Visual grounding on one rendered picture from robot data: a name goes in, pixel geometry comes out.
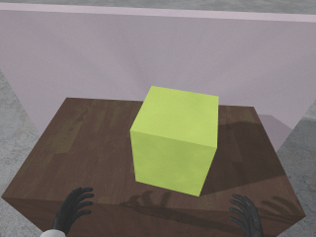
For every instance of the right robot hand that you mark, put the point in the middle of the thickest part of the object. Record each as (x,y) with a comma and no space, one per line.
(251,224)

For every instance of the carton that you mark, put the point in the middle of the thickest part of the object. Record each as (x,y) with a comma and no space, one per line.
(174,139)

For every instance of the pedestal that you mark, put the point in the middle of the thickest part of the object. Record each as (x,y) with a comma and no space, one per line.
(87,144)

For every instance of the left robot hand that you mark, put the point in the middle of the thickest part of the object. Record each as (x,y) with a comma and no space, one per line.
(68,211)

